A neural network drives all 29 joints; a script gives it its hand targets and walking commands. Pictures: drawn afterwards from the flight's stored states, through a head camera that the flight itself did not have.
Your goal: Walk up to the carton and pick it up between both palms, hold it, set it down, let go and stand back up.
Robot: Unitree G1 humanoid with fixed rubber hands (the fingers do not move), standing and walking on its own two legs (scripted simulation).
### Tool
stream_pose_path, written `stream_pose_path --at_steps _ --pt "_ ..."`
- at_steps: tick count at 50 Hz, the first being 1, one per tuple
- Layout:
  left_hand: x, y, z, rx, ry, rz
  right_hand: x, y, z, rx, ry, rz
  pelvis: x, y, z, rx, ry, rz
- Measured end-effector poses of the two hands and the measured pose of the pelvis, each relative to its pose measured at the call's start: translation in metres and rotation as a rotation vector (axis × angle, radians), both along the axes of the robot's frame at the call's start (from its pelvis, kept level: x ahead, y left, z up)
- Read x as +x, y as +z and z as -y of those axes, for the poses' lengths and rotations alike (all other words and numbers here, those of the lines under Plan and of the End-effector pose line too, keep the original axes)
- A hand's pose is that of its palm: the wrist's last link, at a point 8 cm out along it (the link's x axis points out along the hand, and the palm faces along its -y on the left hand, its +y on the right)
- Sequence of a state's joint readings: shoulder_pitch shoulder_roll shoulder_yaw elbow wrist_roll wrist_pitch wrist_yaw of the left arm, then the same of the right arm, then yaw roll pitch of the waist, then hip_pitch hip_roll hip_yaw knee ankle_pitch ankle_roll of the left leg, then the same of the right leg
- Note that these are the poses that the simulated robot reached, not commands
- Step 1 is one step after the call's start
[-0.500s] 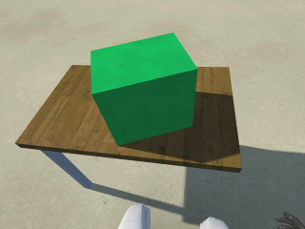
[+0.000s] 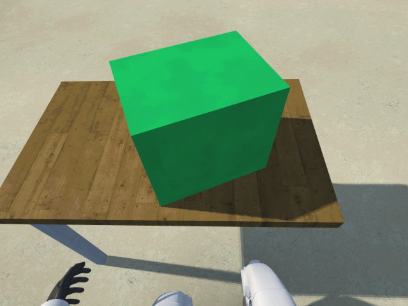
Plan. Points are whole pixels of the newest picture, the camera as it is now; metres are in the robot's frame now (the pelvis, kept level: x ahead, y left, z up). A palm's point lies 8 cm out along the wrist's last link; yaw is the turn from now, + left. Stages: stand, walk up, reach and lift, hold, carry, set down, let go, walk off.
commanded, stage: walk up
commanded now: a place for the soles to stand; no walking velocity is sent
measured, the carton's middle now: (197, 121) +0.50 +0.04 +0.04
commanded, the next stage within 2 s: none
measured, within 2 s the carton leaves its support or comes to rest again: neither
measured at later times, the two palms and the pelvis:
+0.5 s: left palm out of the picture +0.12 +0.29 -0.08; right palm out of the picture +0.09 -0.35 -0.08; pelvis +0.01 -0.03 +0.01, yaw -1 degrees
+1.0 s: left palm (67, 299) +0.15 +0.30 -0.08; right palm out of the picture +0.12 -0.34 -0.06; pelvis +0.02 -0.02 +0.01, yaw -1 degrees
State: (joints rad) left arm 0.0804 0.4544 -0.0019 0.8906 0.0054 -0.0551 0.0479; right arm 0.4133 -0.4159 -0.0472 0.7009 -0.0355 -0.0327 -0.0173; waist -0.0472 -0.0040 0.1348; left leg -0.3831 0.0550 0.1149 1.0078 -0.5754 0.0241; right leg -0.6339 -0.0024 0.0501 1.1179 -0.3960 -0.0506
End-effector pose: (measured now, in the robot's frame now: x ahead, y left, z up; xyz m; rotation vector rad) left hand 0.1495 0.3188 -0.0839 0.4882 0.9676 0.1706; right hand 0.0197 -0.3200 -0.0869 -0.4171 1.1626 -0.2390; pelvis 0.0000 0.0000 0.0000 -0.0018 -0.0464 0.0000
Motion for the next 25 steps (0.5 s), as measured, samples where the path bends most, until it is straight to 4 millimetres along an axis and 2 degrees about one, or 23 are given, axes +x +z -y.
stream_pose_path --at_steps 5,11,14,19,22,25 --pt "0.0 0.002 0.02 0.015 -0.006 -0.037 0.022 -0.007 0.017 0.021 0.007 0.027 0.007 0.001 0.021 0.005 -0.01 -0.004" --pt "-0.028 0.011 0.031 0.027 0.02 -0.082 0.068 0.005 0.033 0.028 0.032 0.143 0.008 0.009 0.036 0.025 -0.006 0.016" --pt "-0.039 0.011 0.03 0.026 0.033 -0.092 0.081 0.009 0.036 0.022 0.035 0.181 0.007 0.01 0.037 0.026 -0.006 0.02" --pt "-0.044 0.004 0.025 0.005 0.039 -0.103 0.079 0.01 0.032 0.008 0.033 0.174 0.004 0.008 0.031 0.015 -0.004 0.015" --pt "-0.039 0.004 0.024 -0.003 0.035 -0.099 0.072 0.011 0.03 0.006 0.026 0.151 0.008 0.009 0.029 0.011 -0.011 0.01" --pt "-0.031 0.003 0.028 -0.012 0.024 -0.098 0.073 0.012 0.032 0.006 0.024 0.143 0.013 0.01 0.032 0.006 -0.019 0.012"
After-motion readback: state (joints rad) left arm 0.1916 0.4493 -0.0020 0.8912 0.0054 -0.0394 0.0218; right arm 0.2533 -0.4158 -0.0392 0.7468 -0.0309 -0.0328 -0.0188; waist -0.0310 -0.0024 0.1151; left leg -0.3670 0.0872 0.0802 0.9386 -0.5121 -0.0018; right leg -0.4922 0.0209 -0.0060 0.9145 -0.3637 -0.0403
